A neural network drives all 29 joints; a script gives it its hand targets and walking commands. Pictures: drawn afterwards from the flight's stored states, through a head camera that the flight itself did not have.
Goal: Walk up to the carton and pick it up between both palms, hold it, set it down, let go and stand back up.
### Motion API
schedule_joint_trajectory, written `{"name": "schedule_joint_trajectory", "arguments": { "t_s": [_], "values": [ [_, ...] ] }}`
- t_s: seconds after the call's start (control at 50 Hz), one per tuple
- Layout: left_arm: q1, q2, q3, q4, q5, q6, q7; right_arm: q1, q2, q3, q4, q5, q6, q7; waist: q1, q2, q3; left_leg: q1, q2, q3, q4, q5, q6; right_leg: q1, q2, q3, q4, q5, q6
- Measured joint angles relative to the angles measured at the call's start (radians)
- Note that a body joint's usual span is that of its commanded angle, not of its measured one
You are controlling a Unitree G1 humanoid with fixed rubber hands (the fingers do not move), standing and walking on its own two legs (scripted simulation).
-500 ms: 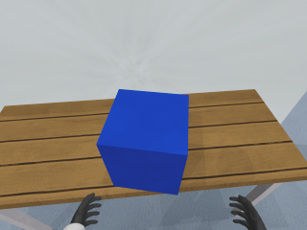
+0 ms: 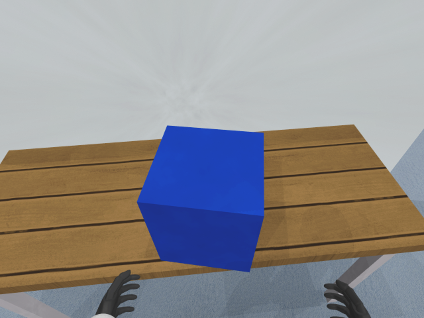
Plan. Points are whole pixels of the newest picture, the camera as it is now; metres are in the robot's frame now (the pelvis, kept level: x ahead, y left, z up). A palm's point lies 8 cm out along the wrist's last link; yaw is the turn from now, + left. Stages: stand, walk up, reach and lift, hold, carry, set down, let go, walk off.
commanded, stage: stand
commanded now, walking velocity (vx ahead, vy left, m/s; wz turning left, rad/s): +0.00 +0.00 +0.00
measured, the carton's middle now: (209, 200) +0.37 +0.05 -0.01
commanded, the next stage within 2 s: none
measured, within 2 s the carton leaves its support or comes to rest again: neither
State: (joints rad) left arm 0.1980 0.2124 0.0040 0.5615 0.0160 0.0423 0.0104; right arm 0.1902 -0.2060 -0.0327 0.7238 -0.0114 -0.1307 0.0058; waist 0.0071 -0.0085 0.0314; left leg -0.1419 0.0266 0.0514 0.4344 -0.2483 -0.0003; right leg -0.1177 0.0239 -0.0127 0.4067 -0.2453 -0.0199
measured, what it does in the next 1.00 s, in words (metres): shifts its weight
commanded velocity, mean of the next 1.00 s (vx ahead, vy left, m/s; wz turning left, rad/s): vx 0.00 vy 0.00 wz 0.00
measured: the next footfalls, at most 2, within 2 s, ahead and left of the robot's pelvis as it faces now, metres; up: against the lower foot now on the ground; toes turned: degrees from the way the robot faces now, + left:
none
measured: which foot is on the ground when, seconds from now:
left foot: down 0.00-1.00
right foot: down 0.00-1.00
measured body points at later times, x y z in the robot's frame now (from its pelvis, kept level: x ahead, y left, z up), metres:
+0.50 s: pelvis -0.03 +0.02 +0.00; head -0.04 +0.02 +0.45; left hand +0.04 +0.28 -0.12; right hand +0.06 -0.23 -0.13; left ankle -0.01 +0.12 -0.74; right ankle -0.01 -0.11 -0.74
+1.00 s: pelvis -0.05 +0.02 -0.01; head -0.06 +0.02 +0.44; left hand -0.04 +0.29 -0.13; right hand +0.01 -0.23 -0.14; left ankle -0.01 +0.12 -0.74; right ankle -0.02 -0.11 -0.74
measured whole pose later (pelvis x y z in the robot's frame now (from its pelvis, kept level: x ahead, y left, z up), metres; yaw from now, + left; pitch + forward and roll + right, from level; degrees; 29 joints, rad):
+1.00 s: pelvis -0.05 +0.02 -0.01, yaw +2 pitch -2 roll +0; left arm 0.43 0.27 -0.02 0.80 0.01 -0.03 0.02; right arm 0.34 -0.26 0.00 0.84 -0.01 -0.01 0.00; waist 0.01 0.01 0.00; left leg -0.25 -0.03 0.04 0.48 -0.19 0.04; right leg -0.24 -0.03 -0.02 0.49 -0.22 0.02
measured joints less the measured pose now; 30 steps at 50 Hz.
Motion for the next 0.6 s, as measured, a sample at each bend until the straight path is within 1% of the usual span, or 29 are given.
{"name": "schedule_joint_trajectory", "arguments": {
  "t_s": [0.04, 0.08, 0.14, 0.36, 0.6],
  "values": [
    [0.021, 0.010, 0.002, 0.025, 0.001, -0.038, -0.003, 0.012, -0.013, 0.001, 0.012, -0.001, 0.042, -0.008, -0.001, 0.006, -0.022, -0.016, -0.003, -0.004, 0.019, -0.010, 0.003, -0.014, -0.004, -0.004, 0.018, -0.011, 0.003],
    [0.045, 0.021, 0.006, 0.042, 0.002, -0.058, -0.004, 0.028, -0.024, 0.001, 0.024, -0.001, 0.068, -0.010, -0.001, 0.010, -0.037, -0.024, -0.007, -0.009, 0.030, -0.011, -0.004, -0.020, -0.008, -0.008, 0.031, -0.020, 0.005],
    [0.078, 0.037, 0.009, 0.063, 0.002, -0.071, -0.005, 0.054, -0.037, 0.002, 0.038, -0.003, 0.088, -0.008, 0.000, 0.015, -0.047, -0.028, -0.013, -0.012, 0.038, -0.018, 0.008, -0.023, -0.015, -0.012, 0.039, -0.024, 0.010],
    [0.144, 0.058, -0.010, 0.124, -0.003, -0.075, 0.000, 0.105, -0.050, 0.019, 0.068, -0.001, 0.101, 0.001, 0.000, 0.020, -0.035, -0.048, -0.034, -0.018, 0.037, 0.009, 0.026, -0.042, -0.036, -0.019, 0.048, -0.006, 0.025],
    [0.177, 0.058, -0.032, 0.176, -0.004, -0.072, 0.005, 0.124, -0.048, 0.038, 0.081, 0.004, 0.106, 0.000, -0.001, 0.009, -0.030, -0.073, -0.050, -0.012, 0.038, 0.039, 0.040, -0.075, -0.052, -0.011, 0.066, 0.015, 0.039]
  ]
}}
